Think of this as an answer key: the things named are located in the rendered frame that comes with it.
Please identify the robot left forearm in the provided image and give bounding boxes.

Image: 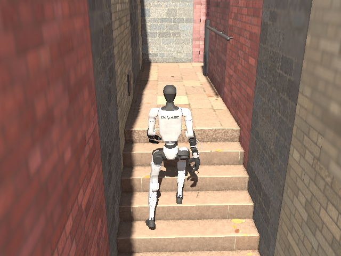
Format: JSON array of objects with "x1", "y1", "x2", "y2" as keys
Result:
[{"x1": 147, "y1": 128, "x2": 155, "y2": 140}]

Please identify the robot right upper arm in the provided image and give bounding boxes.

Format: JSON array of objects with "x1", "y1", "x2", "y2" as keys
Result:
[{"x1": 181, "y1": 108, "x2": 194, "y2": 138}]

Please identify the robot right forearm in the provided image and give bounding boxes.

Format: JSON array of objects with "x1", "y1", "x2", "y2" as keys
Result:
[{"x1": 189, "y1": 130, "x2": 199, "y2": 158}]

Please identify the robot shin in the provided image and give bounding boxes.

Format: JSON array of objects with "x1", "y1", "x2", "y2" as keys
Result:
[
  {"x1": 177, "y1": 162, "x2": 186, "y2": 198},
  {"x1": 148, "y1": 182, "x2": 157, "y2": 220}
]

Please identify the right robot shin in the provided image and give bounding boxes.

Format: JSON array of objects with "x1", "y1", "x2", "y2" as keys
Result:
[{"x1": 177, "y1": 162, "x2": 186, "y2": 198}]

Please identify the left robot hand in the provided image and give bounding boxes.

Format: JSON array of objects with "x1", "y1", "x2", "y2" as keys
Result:
[{"x1": 149, "y1": 135, "x2": 161, "y2": 144}]

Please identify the left robot shin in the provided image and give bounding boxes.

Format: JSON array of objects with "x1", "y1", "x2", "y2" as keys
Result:
[{"x1": 148, "y1": 182, "x2": 157, "y2": 220}]

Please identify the right robot hand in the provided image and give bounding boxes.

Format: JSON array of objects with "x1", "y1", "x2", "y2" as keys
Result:
[{"x1": 188, "y1": 157, "x2": 200, "y2": 172}]

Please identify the robot left upper arm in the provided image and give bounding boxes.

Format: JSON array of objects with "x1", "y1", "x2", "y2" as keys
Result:
[{"x1": 148, "y1": 108, "x2": 159, "y2": 136}]

